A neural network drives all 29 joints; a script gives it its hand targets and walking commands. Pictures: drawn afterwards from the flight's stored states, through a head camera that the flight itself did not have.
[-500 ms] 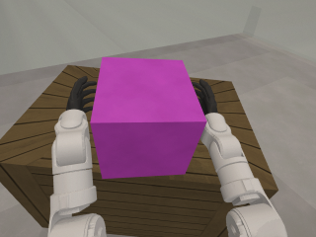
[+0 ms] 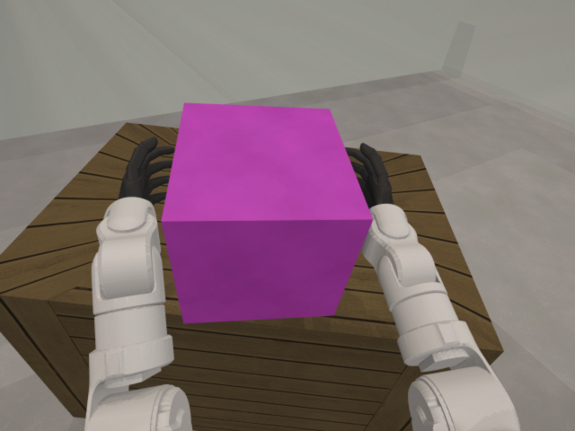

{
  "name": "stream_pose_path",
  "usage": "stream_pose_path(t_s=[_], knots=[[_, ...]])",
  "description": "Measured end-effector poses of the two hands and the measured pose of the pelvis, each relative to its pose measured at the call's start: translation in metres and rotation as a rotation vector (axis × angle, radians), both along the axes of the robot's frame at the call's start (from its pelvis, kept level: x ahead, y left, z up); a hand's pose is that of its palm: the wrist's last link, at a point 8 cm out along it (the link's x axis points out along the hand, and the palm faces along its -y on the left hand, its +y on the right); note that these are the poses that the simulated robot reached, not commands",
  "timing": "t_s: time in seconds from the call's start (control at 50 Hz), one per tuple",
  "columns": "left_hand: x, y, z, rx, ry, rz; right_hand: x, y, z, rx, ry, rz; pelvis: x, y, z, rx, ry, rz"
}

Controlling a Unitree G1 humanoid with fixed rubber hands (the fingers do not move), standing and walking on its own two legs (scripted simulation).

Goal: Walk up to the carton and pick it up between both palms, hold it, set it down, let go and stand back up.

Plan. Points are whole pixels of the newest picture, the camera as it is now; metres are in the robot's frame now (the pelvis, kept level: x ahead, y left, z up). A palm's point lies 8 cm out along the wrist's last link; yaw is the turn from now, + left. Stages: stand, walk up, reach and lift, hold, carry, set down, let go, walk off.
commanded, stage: hold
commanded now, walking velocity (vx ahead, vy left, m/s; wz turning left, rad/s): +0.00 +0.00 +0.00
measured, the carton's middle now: (260, 211) +0.39 +0.01 +0.14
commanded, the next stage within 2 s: set down in 1.48 s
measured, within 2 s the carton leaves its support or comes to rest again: neither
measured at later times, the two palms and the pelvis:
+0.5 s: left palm (140, 203) +0.36 +0.17 +0.18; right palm (374, 205) +0.35 -0.14 +0.18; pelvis +0.00 +0.00 +0.00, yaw -1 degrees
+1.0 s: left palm (143, 199) +0.35 +0.16 +0.19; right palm (378, 205) +0.35 -0.15 +0.18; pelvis +0.00 +0.01 +0.00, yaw -1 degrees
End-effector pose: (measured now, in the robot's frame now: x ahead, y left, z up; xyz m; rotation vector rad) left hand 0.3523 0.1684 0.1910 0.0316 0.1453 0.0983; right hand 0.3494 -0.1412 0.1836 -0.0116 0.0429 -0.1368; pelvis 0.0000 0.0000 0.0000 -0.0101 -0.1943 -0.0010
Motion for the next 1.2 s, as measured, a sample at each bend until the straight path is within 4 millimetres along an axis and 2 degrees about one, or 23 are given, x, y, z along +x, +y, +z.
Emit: stream_pose_path(t_s=[0.14, 0.28, 0.68, 0.98, 1.2], knots=[[0.0069, -0.0019, -0.0063, 0.005, 0.047, -0.003, 0.0039, -0.0012, -0.0111, 0.003, 0.044, -0.002, -0.0014, 0.0022, 0.0005, 0.004, 0.015, -0.008], [0.0063, -0.0033, -0.0035, 0.010, 0.005, -0.008, 0.0032, -0.0028, -0.0038, 0.004, 0.003, -0.004, 0.0000, 0.0038, 0.0002, -0.003, 0.018, -0.010], [0.0004, 0.0036, -0.0094, 0.000, 0.032, 0.012, 0.0019, 0.0037, -0.0076, 0.002, 0.029, 0.007, 0.0016, 0.0031, 0.0002, 0.000, 0.007, -0.007], [0.0021, -0.0055, -0.0009, 0.015, 0.019, -0.003, -0.0020, -0.0053, -0.0055, 0.008, 0.014, -0.011, -0.0019, 0.0053, 0.0003, 0.000, 0.011, -0.017], [0.0034, 0.0004, -0.0040, -0.004, 0.026, 0.015, 0.0046, 0.0002, -0.0037, -0.013, 0.021, 0.006, -0.0030, 0.0007, 0.0005, 0.002, 0.014, -0.015]])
